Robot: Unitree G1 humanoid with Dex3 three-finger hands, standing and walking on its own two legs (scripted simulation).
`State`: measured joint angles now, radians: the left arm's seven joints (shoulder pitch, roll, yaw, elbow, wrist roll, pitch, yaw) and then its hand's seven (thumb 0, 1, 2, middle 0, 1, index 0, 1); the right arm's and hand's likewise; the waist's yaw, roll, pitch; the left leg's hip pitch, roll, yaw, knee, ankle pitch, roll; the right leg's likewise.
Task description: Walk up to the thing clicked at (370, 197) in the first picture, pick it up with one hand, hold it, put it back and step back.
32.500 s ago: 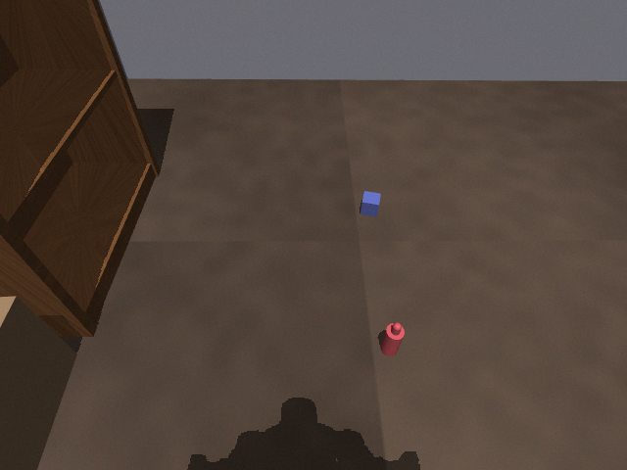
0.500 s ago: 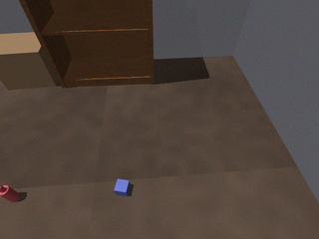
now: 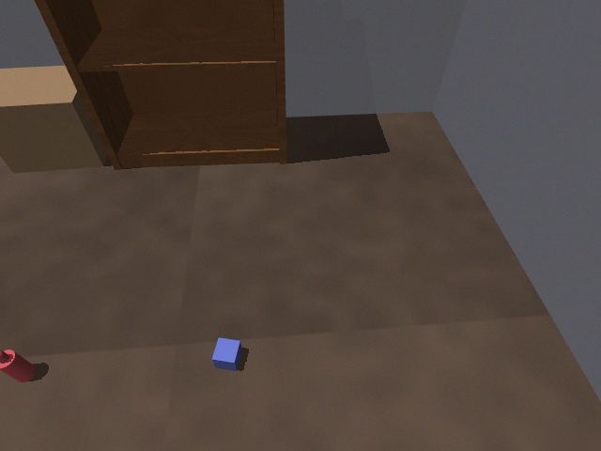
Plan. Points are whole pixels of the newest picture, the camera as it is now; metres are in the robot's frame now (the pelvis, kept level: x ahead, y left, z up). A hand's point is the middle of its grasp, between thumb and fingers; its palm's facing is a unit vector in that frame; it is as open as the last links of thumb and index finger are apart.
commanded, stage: stand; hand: left
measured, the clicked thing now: (227, 354) +0.55 +0.23 -0.75
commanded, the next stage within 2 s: walk up in 2.00 s
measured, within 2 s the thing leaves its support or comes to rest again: neither
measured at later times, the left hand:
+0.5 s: hand out of the picture +0.07 +0.26 -0.16, palm faces -0.02 -0.94 -0.33, open 7.4 cm
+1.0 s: hand out of the picture +0.08 +0.26 -0.16, palm faces -0.03 -0.94 -0.33, open 7.4 cm
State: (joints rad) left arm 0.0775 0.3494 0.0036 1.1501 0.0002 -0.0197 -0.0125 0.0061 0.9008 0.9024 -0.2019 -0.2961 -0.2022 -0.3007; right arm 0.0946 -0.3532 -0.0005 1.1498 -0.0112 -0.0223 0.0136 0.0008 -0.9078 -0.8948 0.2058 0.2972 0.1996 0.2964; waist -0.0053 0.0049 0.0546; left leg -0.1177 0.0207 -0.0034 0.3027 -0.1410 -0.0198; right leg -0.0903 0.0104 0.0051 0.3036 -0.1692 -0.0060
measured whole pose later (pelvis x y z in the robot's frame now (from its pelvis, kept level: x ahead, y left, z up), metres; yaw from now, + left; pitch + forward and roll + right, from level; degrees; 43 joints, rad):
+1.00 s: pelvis +0.01 +0.01 +0.00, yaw +0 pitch -1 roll +0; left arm 0.11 0.35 0.00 1.14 0.01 -0.02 -0.01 0.01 0.90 0.90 -0.20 -0.30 -0.20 -0.30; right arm 0.10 -0.35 0.00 1.15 -0.01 -0.01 0.01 0.00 -0.91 -0.89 0.21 0.30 0.20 0.30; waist 0.00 0.00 0.05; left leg -0.13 0.01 0.00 0.31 -0.16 0.00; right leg -0.10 -0.01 0.01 0.30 -0.18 0.01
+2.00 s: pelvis +0.02 +0.02 +0.00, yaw +0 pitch -1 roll +0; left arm 0.13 0.35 0.00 1.13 0.01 -0.01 0.00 0.01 0.90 0.90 -0.20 -0.30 -0.20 -0.30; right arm 0.10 -0.35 0.00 1.14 -0.01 -0.01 0.01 0.00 -0.91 -0.89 0.21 0.30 0.20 0.30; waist 0.00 0.00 0.04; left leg -0.11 -0.01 0.00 0.30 -0.17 0.00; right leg -0.08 -0.02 0.01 0.30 -0.20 0.02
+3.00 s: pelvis +0.12 -0.01 -0.02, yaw -1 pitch -3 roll -2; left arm 0.13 0.37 0.02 0.99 0.00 -0.01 0.02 0.01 0.90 0.90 -0.20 -0.30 -0.20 -0.30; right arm 0.08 -0.37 -0.03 0.93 0.01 0.02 0.01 0.00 -0.91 -0.89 0.21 0.30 0.20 0.30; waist 0.01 0.04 0.13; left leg -0.29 0.03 -0.01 0.64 -0.30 0.00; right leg -0.19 0.00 0.00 0.56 -0.32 0.01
